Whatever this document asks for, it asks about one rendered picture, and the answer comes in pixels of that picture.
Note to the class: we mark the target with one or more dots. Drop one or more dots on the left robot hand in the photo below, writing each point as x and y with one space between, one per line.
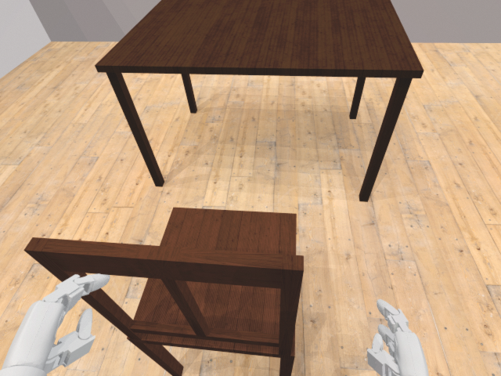
32 344

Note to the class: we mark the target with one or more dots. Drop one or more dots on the table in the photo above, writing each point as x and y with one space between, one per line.
320 38

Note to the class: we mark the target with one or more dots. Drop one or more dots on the chair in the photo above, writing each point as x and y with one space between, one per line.
221 280

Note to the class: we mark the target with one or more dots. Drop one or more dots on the right robot hand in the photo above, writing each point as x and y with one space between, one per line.
406 356

